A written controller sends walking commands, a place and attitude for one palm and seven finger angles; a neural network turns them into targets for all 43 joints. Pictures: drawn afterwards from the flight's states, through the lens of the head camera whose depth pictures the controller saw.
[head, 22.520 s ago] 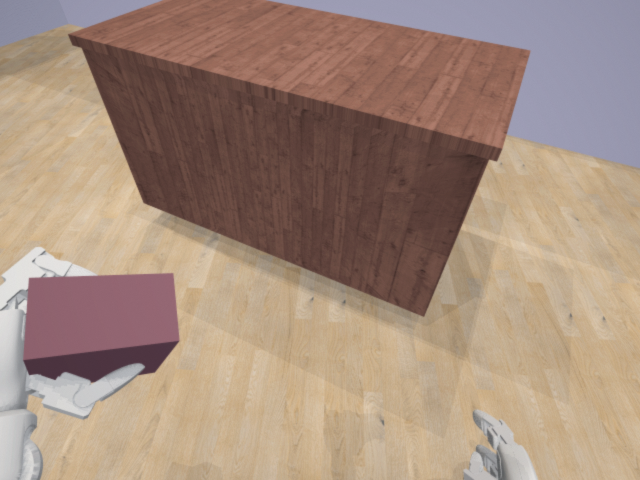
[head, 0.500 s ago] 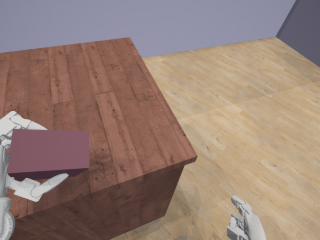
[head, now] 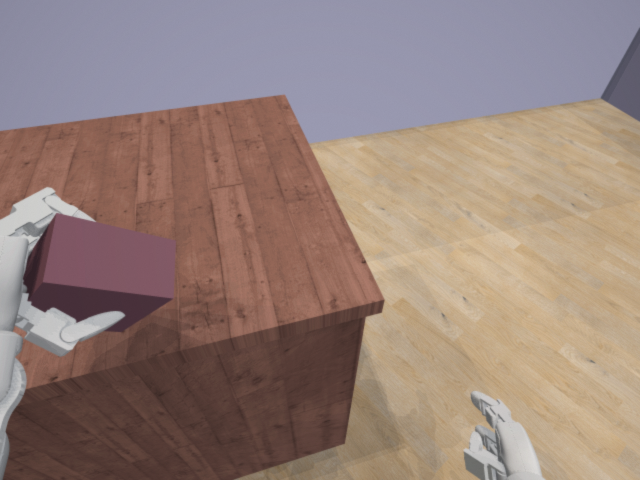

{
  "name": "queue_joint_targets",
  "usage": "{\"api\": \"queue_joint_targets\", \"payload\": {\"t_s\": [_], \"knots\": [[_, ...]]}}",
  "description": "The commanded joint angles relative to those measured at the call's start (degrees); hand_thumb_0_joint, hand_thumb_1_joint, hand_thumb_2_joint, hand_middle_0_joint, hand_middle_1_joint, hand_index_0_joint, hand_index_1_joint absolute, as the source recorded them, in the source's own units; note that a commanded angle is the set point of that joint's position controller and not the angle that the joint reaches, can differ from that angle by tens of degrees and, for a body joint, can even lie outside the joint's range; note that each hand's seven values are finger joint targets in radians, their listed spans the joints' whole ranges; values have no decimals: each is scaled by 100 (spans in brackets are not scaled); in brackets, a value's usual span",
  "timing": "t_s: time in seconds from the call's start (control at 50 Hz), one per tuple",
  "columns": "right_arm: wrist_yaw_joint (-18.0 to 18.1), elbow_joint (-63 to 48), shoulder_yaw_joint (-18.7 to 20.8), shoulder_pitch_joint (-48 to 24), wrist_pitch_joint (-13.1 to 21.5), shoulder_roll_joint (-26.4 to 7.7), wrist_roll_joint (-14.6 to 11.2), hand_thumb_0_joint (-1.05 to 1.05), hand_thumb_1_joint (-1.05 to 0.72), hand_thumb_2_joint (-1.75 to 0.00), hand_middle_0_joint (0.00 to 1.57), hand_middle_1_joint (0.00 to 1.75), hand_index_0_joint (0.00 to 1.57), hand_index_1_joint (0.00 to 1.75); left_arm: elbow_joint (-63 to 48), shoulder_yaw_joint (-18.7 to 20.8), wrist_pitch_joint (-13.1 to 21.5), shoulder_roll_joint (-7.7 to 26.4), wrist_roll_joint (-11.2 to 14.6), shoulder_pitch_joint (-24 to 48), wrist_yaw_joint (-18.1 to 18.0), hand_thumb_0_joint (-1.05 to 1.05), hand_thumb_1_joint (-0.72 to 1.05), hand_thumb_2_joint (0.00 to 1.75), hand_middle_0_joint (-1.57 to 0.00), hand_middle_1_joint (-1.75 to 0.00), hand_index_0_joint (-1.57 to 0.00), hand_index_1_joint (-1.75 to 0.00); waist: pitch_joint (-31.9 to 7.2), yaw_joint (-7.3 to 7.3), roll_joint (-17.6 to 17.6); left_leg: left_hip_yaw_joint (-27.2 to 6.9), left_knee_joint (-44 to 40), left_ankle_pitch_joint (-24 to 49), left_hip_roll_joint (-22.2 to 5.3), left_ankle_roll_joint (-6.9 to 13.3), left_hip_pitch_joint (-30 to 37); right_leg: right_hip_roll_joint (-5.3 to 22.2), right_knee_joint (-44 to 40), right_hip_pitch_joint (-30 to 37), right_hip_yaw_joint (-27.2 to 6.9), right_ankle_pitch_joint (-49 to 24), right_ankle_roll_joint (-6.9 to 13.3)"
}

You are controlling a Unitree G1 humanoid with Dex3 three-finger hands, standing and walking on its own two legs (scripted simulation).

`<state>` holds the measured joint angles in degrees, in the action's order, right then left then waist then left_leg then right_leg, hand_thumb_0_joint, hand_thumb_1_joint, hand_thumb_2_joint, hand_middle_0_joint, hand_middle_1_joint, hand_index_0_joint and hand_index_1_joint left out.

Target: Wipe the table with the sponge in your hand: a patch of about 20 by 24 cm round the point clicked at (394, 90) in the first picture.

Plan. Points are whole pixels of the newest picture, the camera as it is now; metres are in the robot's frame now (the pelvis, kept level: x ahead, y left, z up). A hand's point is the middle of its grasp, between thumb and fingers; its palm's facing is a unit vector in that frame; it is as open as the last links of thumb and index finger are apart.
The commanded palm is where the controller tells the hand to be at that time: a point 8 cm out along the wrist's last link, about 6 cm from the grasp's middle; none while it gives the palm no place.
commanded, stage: turn the palm down, sponge in hand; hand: left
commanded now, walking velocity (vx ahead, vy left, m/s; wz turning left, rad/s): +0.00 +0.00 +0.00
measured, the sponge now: (111, 284) +0.25 +0.26 +0.15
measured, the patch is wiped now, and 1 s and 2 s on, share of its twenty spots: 0.00 0.00 0.00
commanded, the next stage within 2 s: move the sponge above the wiping area in 1.78 s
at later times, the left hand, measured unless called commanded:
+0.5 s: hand (74, 255) +0.26 +0.28 +0.19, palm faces +0.30 -0.44 -0.85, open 10.4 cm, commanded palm +0.21 +0.29 +0.24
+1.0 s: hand (58, 241) +0.26 +0.29 +0.21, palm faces +0.24 -0.22 -0.95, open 10.4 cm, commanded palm +0.21 +0.30 +0.27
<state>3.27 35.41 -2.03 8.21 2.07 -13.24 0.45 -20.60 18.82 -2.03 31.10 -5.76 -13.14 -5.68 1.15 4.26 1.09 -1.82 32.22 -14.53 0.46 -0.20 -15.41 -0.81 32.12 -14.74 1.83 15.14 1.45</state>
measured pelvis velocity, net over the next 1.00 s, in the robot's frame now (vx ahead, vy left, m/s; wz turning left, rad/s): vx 0.02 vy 0.02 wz -0.01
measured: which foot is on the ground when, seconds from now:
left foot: down 0.00-1.00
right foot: down 0.00-1.00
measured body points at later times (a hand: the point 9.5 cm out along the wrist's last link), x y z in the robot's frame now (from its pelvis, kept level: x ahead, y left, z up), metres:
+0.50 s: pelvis +0.03 +0.00 +0.00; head +0.03 -0.03 +0.45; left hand +0.24 +0.30 +0.24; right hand +0.23 -0.24 -0.09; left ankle +0.03 +0.12 -0.73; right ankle +0.03 -0.10 -0.73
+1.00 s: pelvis +0.02 +0.02 +0.01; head +0.02 -0.01 +0.46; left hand +0.24 +0.30 +0.26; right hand +0.28 -0.17 -0.06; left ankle +0.03 +0.12 -0.73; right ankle +0.03 -0.10 -0.73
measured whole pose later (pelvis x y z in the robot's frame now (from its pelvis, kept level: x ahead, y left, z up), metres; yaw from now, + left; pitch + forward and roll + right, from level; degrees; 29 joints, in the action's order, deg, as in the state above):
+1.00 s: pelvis +0.02 +0.02 +0.01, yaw -1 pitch -2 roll +0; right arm 5.7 33.7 -4.0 1.0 -3.3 -14.8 -2.6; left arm -31.8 7.0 -25.3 39.7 -32.2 -7.7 5.8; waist 0.5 7.9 5.5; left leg -0.3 25.6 -12.9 2.0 1.7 -10.5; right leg 0.8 25.4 -10.0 0.3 13.2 -0.3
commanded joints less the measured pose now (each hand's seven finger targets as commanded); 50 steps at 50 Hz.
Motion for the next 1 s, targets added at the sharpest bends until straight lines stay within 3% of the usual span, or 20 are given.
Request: {"api": "queue_joint_targets", "payload": {"t_s": [0.0, 0.06, 0.1, 0.14, 0.16, 0.22, 0.26, 0.28, 0.36, 0.38, 0.44, 0.46, 0.54, 0.66, 0.68, 0.72, 0.76, 0.82, 0.96, 0.98], "knots": [[210, -801, 270, -839, 287, -788, -105, 0, -90, -90, 20, 30, 20, 30, -440, 639, -218, 1466, -134, 1430, 151, 0, 10, 130, -120, -160, -120, -160, -475, -141, 424, 301, -546, -577, 105, 124, -33, 246, -1166, 36, -408, 1085, -55], [310, -884, 239, -1012, 323, -780, -195, 0, -90, -90, 20, 30, 20, 30, -464, 389, -429, 1595, -308, 1763, 533, 0, 10, 130, -120, -160, -120, -160, -289, -163, 161, 362, -283, -421, 89, 102, -94, 420, -1412, -89, -862, 1752, -91], [317, -941, 297, -974, 360, -745, -150, 0, -90, -90, 20, 30, 20, 30, -812, 375, -225, 1661, -403, 1829, 674, 0, 10, 130, -120, -160, -120, -160, -459, -124, -21, 268, -193, -302, 69, 110, -115, 489, -1374, 26, -927, 1759, -135], [322, -969, 352, -933, 368, -730, -103, 0, -90, -90, 20, 30, 20, 30, -991, 724, -10, 1958, -462, 1607, 665, 0, 10, 130, -120, -160, -120, -160, -660, -16, -164, 202, -93, -178, 45, 108, -149, 547, -1286, 136, -986, 1561, -170], [315, -973, 344, -984, 373, -727, -141, 0, -90, -90, 20, 30, 20, 30, -1094, 1075, 62, 2275, -469, 1564, 575, 0, 10, 130, -120, -160, -120, -160, -676, 107, 83, 222, -83, -100, 53, 85, -102, 520, -1265, 184, -1031, 1571, -102], [243, -967, 421, -752, 307, -693, -70, 0, -90, -90, 20, 30, 20, 30, -1160, 1384, 172, 2209, -478, 885, 363, 0, 10, 130, -120, -160, -120, -160, -1061, 200, -57, 155, -27, 444, 4, 91, -134, 551, -863, 573, -867, 5, -156], [200, -967, 424, -757, 200, -732, -144, 0, -90, -90, 20, 30, 20, 30, -1097, 1625, -60, 2377, -523, 472, 194, 0, 10, 130, -120, -160, -120, -160, -1098, 314, 236, 230, -103, 771, 16, 96, -87, 474, -647, 675, -726, -699, -116], [175, -1010, 413, -661, 164, -695, -159, 0, -90, -90, 20, 30, 20, 30, -1174, 1283, -168, 1985, -520, 458, 171, 0, 10, 130, -120, -160, -120, -160, -1029, 229, 150, 253, -153, 946, -5, 119, -93, 425, -556, 652, -485, -1043, -128], [232, -1061, 392, -758, 57, -827, -273, 0, -90, -90, 20, 30, 20, 30, -1219, 1232, -777, 2162, -777, 289, 210, 0, 10, 130, -120, -160, -120, -160, -861, 207, 263, 341, -286, 1292, -12, 185, 140, 215, -519, 436, -245, -1297, -118], [237, -1136, 361, -707, 64, -798, -248, 0, -90, -90, 20, 30, 20, 30, -1436, 922, -850, 1929, -830, 422, 282, 0, 10, 130, -120, -160, -120, -160, -890, 134, 192, 311, -304, 1363, -14, 209, 134, 215, -515, 413, -158, -1381, -138], [289, -1210, 357, -742, 79, -816, -239, 0, -90, -90, 20, 30, 20, 30, -1880, 798, -943, 2059, -1055, 472, 461, 0, 10, 130, -120, -160, -120, -160, -1184, 121, 200, 287, -305, 1566, -9, 248, 379, 179, -486, 433, -130, -1544, -150], [298, -1243, 318, -937, 102, -783, -284, 0, -90, -90, 20, 30, 20, 30, -2131, 833, -947, 2127, -1160, 578, 438, 0, 10, 130, -120, -160, -120, -160, -1233, 171, 414, 292, -323, 1618, -5, 231, 527, 132, -482, 414, -153, -1478, -108], [292, -1221, 349, -754, 94, -773, -180, 0, -90, -90, 20, 30, 20, 30, -2423, 803, -980, 2156, -1491, 417, 367, 0, 10, 130, -120, -160, -120, -160, -1539, 191, 229, 197, -345, 2078, -46, 218, 641, 129, -422, 525, -48, -1804, -111], [266, -1090, 216, -1250, -91, -787, -305, 0, -90, -90, 20, 30, 20, 30, -1722, 866, -1729, 2333, -1863, 878, 232, 0, 10, 130, -120, -160, -120, -160, -1127, 316, 487, 118, -653, 1716, -69, 89, 482, 51, -652, 544, -155, -1243, 1], [261, -1142, 184, -1194, -114, -751, -289, 0, -90, -90, 20, 30, 20, 30, -1804, 465, -1816, 2048, -1918, 1135, 284, 0, 10, 130, -120, -160, -120, -160, -1134, 222, 408, 119, -686, 1774, -101, 92, 446, 105, -671, 596, -55, -1305, -26], [280, -1136, 180, -1268, -169, -822, -289, 0, -90, -90, 20, 30, 20, 30, -1723, 371, -2024, 2211, -2093, 1175, 439, 0, 10, 130, -120, -160, -120, -160, -1239, 243, 342, 72, -786, 1768, -95, 98, 536, 90, -713, 695, -70, -1302, -24], [273, -1178, 81, -1722, -163, -768, -365, 0, -90, -90, 20, 30, 20, 30, -1898, 222, -2196, 2187, -2249, 1377, 619, 0, 10, 130, -120, -160, -120, -160, -1189, 294, 688, 54, -865, 1660, -57, 87, 654, 24, -769, 669, -144, -1127, 28], [299, -1192, 95, -1602, -204, -782, -299, 0, -90, -90, 20, 30, 20, 30, -2118, -147, -2191, 2109, -2540, 1531, 877, 0, 10, 130, -120, -160, -120, -160, -1309, 223, 472, -42, -976, 1759, -95, 126, 769, 43, -817, 718, -58, -1183, -4], [246, -1091, -13, -2084, -228, -708, -308, 0, -90, -90, 20, 30, 20, 30, -1889, 260, -2335, 2549, -3023, 1934, 850, 0, 10, 130, -120, -160, -120, -160, -1200, 486, 762, -175, -1204, 1580, -43, 78, 702, -75, -928, 874, -228, -877, 150], [238, -1064, -5, -1897, -258, -720, -281, 0, -90, -90, 20, 30, 20, 30, -1827, -51, -2348, 2309, -3059, 2146, 844, 0, 10, 130, -120, -160, -120, -160, -1229, 367, 574, -113, -1207, 1600, -71, 69, 695, 16, -934, 903, -104, -906, 109]]}}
